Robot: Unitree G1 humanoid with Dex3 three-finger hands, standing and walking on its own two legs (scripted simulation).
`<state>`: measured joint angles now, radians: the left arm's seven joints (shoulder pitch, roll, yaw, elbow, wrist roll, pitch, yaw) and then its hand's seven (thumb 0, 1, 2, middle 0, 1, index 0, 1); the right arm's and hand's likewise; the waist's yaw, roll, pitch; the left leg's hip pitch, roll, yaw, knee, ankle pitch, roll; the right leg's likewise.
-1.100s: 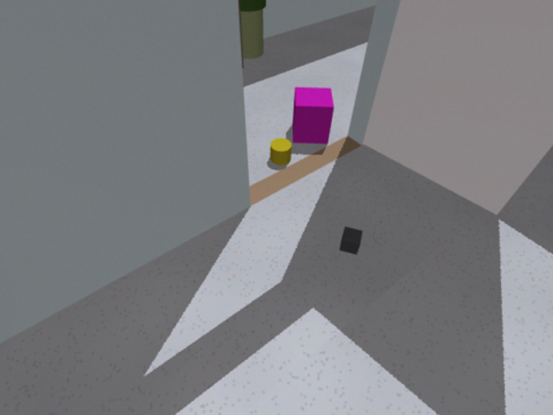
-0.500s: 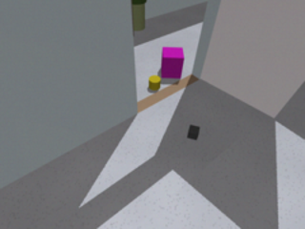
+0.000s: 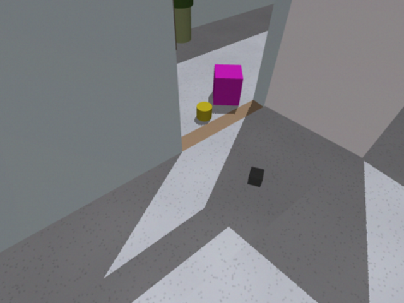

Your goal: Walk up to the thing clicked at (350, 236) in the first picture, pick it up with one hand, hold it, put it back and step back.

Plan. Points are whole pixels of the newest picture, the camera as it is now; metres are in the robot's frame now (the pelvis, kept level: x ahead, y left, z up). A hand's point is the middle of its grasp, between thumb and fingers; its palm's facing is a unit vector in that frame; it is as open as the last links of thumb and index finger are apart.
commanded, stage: stand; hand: left
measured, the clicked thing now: (255, 176) +0.92 -0.35 -0.74
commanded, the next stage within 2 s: walk up in 0.02 s
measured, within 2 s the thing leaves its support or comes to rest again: neither
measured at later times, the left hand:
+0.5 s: hand (136, 286) +0.20 +0.15 -0.15, palm faces -0.28 -0.89 -0.37, open 7.3 cm
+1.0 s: hand (214, 177) +0.49 -0.04 -0.14, palm faces -0.56 -0.74 -0.38, open 7.3 cm
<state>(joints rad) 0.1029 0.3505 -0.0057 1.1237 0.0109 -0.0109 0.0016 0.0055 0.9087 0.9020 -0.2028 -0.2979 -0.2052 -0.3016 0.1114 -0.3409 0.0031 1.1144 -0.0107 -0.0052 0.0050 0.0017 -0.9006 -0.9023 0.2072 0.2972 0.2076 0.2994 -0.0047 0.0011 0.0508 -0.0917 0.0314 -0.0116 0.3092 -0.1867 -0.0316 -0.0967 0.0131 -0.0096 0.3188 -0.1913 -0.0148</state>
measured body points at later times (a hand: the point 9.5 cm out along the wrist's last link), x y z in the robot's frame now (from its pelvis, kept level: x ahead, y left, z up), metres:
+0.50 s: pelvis +0.08 -0.10 -0.02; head +0.09 -0.12 +0.42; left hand +0.21 +0.20 -0.13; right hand +0.07 -0.45 -0.14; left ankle +0.10 +0.03 -0.70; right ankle +0.08 -0.22 -0.75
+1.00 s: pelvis +0.24 -0.21 -0.02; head +0.26 -0.23 +0.42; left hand +0.52 +0.00 -0.12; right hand +0.05 -0.49 -0.13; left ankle +0.24 -0.03 -0.75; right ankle +0.27 -0.37 -0.75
